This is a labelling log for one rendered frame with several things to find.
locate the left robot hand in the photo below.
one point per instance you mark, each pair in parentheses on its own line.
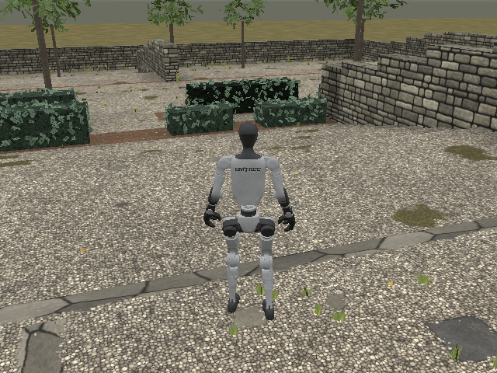
(213,216)

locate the robot left shin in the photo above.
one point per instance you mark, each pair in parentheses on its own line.
(232,278)

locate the right robot hand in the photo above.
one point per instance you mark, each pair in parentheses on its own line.
(286,220)

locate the robot right shin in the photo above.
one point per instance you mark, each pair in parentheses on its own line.
(267,282)

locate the robot left upper arm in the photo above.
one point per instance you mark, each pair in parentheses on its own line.
(219,177)

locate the robot shin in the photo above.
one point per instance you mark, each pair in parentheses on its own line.
(267,282)
(232,278)

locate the left robot forearm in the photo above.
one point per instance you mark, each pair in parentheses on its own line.
(212,203)

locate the right robot forearm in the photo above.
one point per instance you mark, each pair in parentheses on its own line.
(285,205)

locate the robot right upper arm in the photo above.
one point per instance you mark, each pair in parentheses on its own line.
(276,176)

